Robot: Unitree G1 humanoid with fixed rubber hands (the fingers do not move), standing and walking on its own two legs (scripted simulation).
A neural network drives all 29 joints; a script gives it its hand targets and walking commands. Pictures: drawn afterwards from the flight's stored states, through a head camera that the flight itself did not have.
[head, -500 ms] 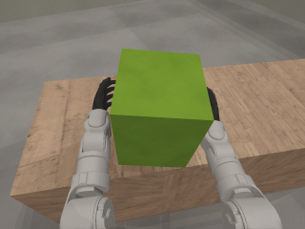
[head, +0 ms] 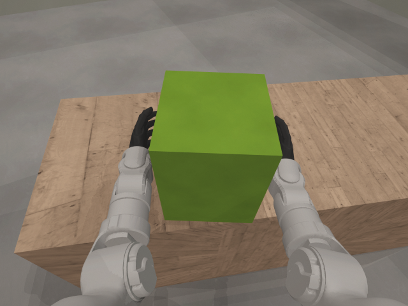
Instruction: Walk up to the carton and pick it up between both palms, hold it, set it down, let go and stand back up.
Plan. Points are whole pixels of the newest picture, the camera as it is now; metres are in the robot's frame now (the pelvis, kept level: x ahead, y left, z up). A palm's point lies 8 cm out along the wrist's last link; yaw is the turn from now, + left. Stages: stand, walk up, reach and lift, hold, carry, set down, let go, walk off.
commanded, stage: set down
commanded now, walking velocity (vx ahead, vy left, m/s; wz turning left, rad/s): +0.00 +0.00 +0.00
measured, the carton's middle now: (211, 151) +0.40 +0.03 +0.06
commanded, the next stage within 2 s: none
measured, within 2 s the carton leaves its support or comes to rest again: rests again in 2.00 s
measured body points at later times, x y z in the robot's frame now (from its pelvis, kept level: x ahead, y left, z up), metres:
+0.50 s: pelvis +0.01 +0.00 +0.00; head +0.07 +0.02 +0.44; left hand +0.42 +0.18 +0.04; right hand +0.42 -0.11 +0.04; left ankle -0.01 +0.12 -0.75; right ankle -0.01 -0.12 -0.75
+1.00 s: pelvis +0.00 +0.00 +0.00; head +0.08 +0.01 +0.44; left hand +0.41 +0.18 +0.01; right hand +0.41 -0.12 +0.02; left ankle -0.01 +0.12 -0.75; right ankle -0.01 -0.12 -0.75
